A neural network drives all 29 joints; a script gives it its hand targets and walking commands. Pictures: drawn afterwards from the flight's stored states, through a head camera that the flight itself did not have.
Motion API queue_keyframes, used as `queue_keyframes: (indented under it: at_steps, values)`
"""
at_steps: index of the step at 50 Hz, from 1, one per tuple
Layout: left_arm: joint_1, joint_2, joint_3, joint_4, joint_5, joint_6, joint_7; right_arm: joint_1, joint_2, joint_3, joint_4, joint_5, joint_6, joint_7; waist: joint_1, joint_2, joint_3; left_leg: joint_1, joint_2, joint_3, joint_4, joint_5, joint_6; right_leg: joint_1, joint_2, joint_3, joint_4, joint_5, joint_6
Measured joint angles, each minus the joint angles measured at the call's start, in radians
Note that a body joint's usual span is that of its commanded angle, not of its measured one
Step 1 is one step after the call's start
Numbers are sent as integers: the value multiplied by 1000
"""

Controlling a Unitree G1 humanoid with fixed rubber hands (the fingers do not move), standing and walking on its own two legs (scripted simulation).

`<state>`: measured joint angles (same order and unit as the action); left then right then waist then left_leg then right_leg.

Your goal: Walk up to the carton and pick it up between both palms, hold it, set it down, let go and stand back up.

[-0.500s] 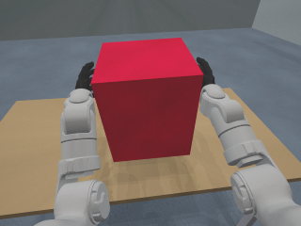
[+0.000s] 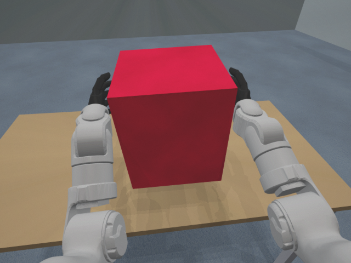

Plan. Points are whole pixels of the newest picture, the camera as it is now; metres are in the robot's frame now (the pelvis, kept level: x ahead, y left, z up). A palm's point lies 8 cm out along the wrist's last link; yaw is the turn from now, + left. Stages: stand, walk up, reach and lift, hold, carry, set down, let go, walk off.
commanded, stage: hold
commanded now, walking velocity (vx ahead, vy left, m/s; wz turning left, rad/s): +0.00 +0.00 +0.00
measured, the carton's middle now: (171, 117) +0.38 +0.01 +0.19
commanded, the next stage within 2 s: none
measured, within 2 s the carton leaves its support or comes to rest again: neither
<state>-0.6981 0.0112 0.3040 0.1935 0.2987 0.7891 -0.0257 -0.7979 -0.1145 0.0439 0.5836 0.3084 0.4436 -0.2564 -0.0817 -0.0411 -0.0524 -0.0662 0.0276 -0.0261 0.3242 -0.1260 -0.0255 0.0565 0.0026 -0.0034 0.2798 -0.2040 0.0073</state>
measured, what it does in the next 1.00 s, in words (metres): stands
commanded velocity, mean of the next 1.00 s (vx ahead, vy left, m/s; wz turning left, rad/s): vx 0.00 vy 0.00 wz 0.00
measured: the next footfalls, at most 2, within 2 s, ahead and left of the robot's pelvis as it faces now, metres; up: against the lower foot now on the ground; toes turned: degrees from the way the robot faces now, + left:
none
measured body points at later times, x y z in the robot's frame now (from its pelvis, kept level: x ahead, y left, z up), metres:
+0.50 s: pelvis +0.00 +0.00 +0.00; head -0.07 +0.02 +0.44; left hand +0.38 +0.16 +0.23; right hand +0.38 -0.14 +0.23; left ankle +0.04 +0.13 -0.75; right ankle -0.02 -0.12 -0.75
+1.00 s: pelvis +0.00 +0.00 +0.00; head -0.07 +0.03 +0.44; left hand +0.38 +0.16 +0.23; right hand +0.38 -0.14 +0.23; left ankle +0.04 +0.13 -0.75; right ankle -0.02 -0.12 -0.75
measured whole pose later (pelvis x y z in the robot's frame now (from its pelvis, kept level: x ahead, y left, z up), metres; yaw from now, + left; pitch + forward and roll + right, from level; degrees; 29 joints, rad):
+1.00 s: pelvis +0.00 +0.00 +0.00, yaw +0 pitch -9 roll -1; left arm -0.69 0.02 0.31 0.18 0.30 0.82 -0.04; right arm -0.80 -0.09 0.03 0.57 0.31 0.49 -0.27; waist -0.09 -0.05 -0.05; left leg -0.05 0.03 -0.03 0.34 -0.14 -0.03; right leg 0.09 0.00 0.00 0.28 -0.21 0.01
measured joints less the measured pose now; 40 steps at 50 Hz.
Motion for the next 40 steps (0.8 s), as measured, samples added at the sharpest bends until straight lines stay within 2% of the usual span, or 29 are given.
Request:
queue_keyframes:
  at_steps: [22,28,34,40]
  values:
    - [26,6,-13,-45,-3,12,-2,12,9,-5,-32,0,10,-3,-6,-3,11,7,-2,-10,7,-6,-2,15,1,-9,-2,-4,-1]
    - [-22,6,19,49,12,6,-29,-4,36,-50,24,-51,25,6,-11,-5,12,2,-5,-2,-6,3,1,-3,-3,-1,5,-4,0]
    - [-13,13,-12,-12,-16,0,-8,20,2,0,-52,-1,13,-24,-15,5,11,-14,-1,2,17,-13,3,-8,0,5,0,-2,4]
    - [-6,-7,10,-18,1,13,-11,11,-8,13,-39,17,30,-24,-2,2,2,18,-1,12,9,-19,5,19,-1,14,-6,-6,4]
